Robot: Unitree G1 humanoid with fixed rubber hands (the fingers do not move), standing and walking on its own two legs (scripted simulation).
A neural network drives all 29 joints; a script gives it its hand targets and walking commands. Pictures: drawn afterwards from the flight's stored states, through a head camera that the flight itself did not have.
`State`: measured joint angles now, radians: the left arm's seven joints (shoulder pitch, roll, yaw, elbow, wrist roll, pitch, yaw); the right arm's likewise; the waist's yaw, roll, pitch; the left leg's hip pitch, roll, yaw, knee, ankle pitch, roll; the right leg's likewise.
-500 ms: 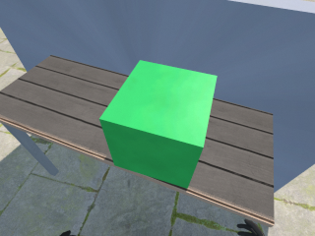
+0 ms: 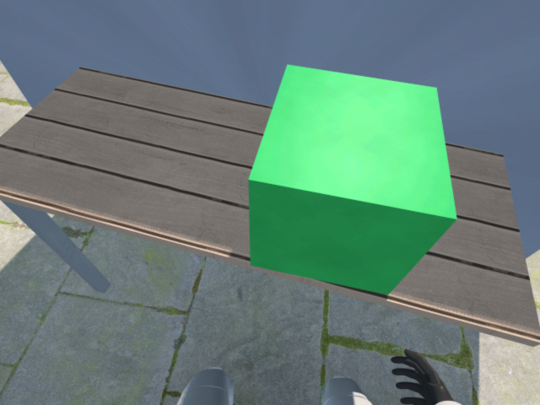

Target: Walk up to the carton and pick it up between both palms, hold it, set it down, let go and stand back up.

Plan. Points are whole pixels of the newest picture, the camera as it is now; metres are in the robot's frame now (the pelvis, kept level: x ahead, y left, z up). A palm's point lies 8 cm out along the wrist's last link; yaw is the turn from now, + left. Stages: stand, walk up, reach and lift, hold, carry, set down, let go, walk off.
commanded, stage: walk up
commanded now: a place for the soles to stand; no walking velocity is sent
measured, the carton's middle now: (338, 181) +0.46 -0.08 +0.04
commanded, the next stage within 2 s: none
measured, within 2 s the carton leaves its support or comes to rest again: neither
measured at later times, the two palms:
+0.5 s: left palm (116, 366) +0.17 +0.25 -0.08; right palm out of the picture -0.03 -0.25 -0.08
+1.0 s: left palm (141, 345) +0.20 +0.21 -0.07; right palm out of the picture +0.02 -0.28 -0.06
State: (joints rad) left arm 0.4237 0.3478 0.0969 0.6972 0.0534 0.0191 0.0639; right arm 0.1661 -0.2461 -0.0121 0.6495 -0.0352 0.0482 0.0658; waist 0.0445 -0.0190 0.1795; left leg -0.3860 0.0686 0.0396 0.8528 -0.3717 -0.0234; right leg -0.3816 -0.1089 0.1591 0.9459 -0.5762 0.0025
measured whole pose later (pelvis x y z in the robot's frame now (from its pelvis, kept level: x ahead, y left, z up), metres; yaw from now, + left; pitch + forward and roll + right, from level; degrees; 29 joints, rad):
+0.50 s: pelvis +0.00 +0.03 +0.02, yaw -14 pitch -3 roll +0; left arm 0.28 0.26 0.05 0.65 0.02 0.04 -0.03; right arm 0.37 -0.30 -0.01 0.68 -0.03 0.01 -0.02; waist -0.05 -0.02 0.11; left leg -0.28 0.16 0.28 0.66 -0.31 0.01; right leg -0.32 -0.04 0.04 0.70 -0.37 0.02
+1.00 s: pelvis +0.02 +0.01 +0.03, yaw -17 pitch -1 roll +1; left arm 0.26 0.27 0.00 0.68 0.01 0.01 -0.01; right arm 0.33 -0.30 0.00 0.66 0.00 0.00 0.01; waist -0.01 -0.02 0.03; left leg -0.26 0.05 0.08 0.57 -0.29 -0.02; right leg -0.28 0.00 0.06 0.60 -0.30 0.02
